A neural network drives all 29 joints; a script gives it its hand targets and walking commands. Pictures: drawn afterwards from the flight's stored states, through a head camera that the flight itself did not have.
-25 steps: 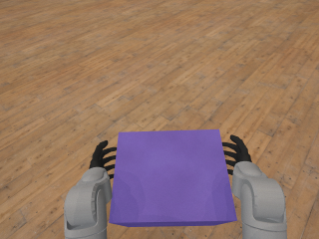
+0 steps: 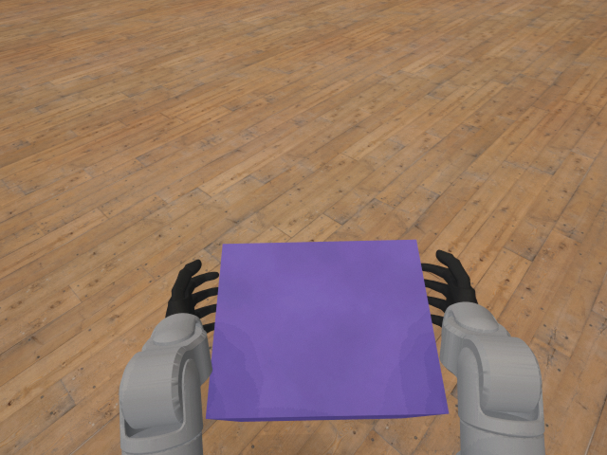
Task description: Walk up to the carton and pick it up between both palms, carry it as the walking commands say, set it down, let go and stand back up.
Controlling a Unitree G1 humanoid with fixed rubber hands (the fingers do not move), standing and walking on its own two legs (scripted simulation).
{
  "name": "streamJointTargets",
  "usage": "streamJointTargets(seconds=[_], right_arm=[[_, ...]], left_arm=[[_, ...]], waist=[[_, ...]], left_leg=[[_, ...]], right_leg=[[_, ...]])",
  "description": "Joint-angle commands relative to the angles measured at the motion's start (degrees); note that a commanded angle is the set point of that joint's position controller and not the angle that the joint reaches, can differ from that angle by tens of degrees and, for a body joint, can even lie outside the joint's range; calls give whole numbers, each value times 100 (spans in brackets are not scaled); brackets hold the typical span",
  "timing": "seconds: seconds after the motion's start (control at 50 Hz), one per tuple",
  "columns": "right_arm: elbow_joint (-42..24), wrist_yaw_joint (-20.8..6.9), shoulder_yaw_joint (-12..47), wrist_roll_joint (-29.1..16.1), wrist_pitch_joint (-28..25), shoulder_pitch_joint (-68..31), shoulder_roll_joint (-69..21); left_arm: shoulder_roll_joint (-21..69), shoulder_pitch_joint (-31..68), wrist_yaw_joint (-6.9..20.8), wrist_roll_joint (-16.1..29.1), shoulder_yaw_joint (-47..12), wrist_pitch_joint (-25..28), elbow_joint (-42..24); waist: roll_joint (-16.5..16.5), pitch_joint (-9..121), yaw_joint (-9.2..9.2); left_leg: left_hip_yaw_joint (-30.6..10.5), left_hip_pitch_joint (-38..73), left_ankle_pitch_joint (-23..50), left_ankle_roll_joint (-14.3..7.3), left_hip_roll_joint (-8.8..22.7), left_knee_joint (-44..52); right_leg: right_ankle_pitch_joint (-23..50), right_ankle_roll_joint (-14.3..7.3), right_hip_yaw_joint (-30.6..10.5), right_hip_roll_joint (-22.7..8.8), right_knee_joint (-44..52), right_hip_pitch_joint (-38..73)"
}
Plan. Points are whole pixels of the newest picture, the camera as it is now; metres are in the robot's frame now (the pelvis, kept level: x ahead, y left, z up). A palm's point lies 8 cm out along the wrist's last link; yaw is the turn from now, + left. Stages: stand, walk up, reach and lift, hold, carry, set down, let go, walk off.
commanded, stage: carry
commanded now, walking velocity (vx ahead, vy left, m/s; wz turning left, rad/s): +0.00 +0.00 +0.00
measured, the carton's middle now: (320, 339) +0.27 +0.00 +0.01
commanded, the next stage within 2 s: none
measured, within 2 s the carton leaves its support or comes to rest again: neither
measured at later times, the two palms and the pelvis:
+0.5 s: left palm (173, 333) +0.23 +0.17 +0.10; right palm (455, 324) +0.23 -0.15 +0.11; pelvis -0.01 +0.01 +0.00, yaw +0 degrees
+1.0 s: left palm (137, 365) +0.21 +0.21 +0.08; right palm (400, 308) +0.27 -0.10 +0.08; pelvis -0.01 +0.01 -0.01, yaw +11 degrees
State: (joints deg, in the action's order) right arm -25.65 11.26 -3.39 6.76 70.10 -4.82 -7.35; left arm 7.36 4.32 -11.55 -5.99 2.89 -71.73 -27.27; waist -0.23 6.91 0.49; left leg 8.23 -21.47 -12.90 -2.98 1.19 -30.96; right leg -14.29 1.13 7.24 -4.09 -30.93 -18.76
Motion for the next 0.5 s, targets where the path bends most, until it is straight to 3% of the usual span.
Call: streamJointTargets(seconds=[0.0, 0.08, 0.18, 0.48], right_arm=[[-655, -1425, 3706, -2196, 38, -2425, -5266], [-541, -1441, 3689, -2238, 120, -2562, -5218], [-374, -1467, 3610, -2220, 150, -2554, -5238], [-475, -1449, 3617, -2088, 81, -2503, -5264]], left_arm=[[5315, 2444, 1492, 2164, -3549, 108, -402], [5239, 2395, 1449, 2049, -3413, 51, -283], [5263, 2548, 1426, 2044, -3439, 34, -265], [5426, 2624, 1470, 2161, -3532, 96, -330]], waist=[[-343, 1024, -103], [-12, 918, -70], [201, 870, -50], [141, 1017, -54]], left_leg=[[-818, 578, 384, 95, 798, 709], [-1053, 372, -36, 57, 966, 1111], [-1035, 311, -501, 30, 947, 1297], [-1003, 482, -9, -25, 825, 1049]], right_leg=[[6, -65, -713, -763, 716, 233], [-44, -15, -448, -460, 425, 358], [-87, -33, -426, -409, 366, 329], [62, -50, -465, -422, 454, 407]])
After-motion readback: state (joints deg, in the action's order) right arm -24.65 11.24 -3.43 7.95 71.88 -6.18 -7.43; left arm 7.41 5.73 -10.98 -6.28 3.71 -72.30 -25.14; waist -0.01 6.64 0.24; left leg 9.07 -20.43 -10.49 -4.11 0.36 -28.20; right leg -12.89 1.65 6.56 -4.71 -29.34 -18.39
